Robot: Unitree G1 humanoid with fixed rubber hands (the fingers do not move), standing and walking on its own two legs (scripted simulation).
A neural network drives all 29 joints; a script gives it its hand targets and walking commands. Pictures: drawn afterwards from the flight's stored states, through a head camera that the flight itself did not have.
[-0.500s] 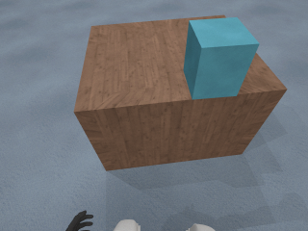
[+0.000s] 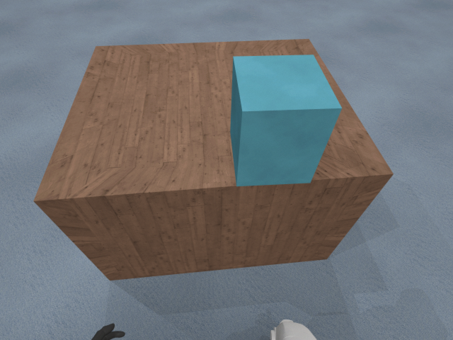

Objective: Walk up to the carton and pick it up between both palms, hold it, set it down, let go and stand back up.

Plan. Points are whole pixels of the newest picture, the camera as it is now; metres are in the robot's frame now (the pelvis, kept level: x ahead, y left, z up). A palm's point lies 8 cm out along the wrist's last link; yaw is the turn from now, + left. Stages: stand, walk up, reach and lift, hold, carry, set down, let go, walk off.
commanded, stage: walk up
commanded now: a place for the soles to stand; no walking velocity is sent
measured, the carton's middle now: (273, 122) +0.60 -0.11 +0.00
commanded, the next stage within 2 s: none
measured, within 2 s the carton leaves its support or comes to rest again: neither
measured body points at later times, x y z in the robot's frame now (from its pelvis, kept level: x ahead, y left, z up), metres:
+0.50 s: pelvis +0.10 -0.15 +0.00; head +0.12 -0.13 +0.45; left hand +0.17 +0.12 -0.13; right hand +0.21 -0.41 -0.10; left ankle +0.10 +0.03 -0.71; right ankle +0.15 -0.29 -0.71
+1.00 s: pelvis +0.12 -0.20 +0.02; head +0.13 -0.20 +0.47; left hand +0.20 +0.06 -0.08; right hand +0.25 -0.44 -0.10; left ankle +0.11 -0.04 -0.71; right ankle +0.15 -0.29 -0.71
